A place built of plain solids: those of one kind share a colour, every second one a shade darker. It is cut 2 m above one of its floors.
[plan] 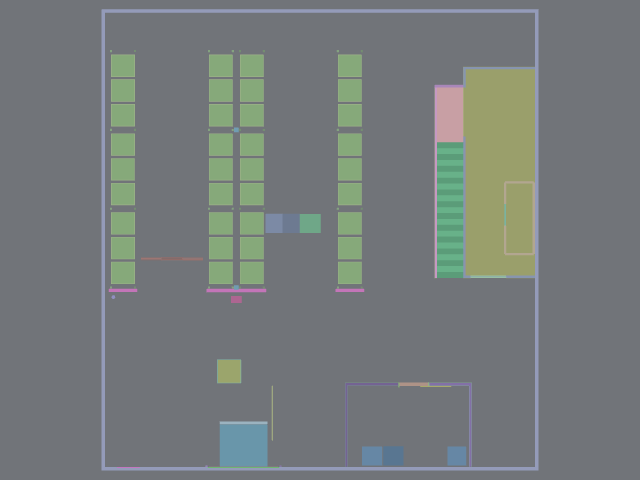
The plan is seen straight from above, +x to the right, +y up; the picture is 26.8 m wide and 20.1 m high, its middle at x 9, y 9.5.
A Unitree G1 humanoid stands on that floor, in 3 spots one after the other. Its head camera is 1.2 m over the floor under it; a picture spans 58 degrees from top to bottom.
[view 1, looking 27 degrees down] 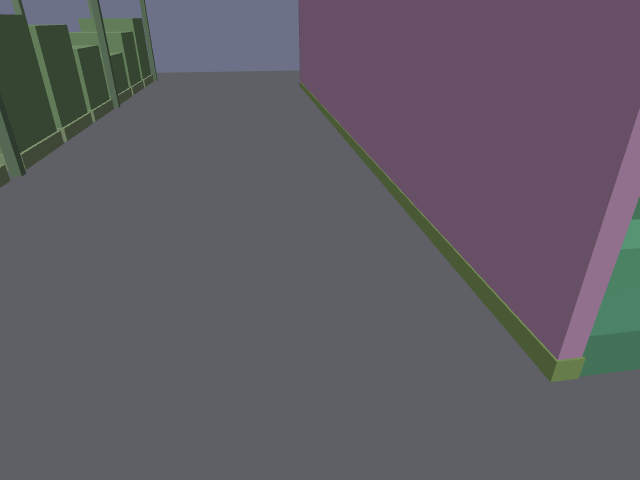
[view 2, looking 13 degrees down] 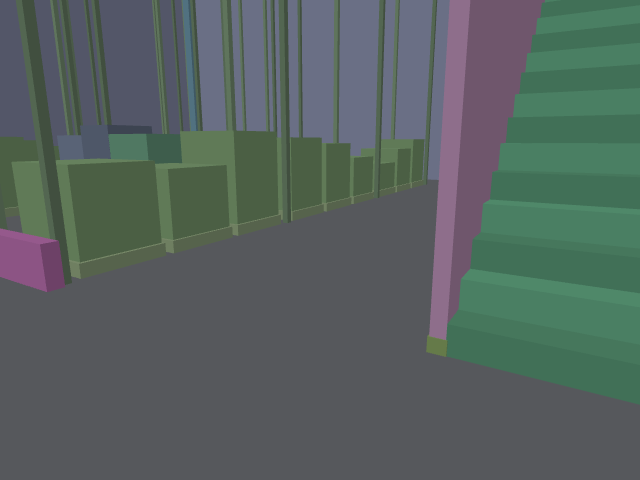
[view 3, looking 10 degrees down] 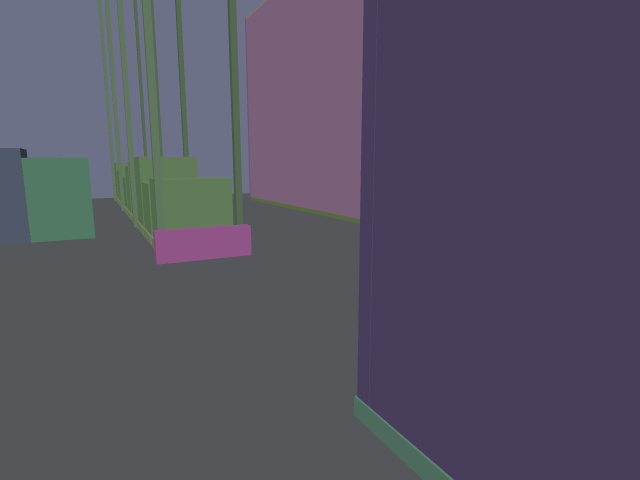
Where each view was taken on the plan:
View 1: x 12.76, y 6.86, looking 81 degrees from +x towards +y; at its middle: ground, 2.64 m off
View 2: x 14.45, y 5.61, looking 121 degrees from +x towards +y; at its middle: ground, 5.33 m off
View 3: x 9.00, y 1.90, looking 62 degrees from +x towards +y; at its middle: ground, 6.91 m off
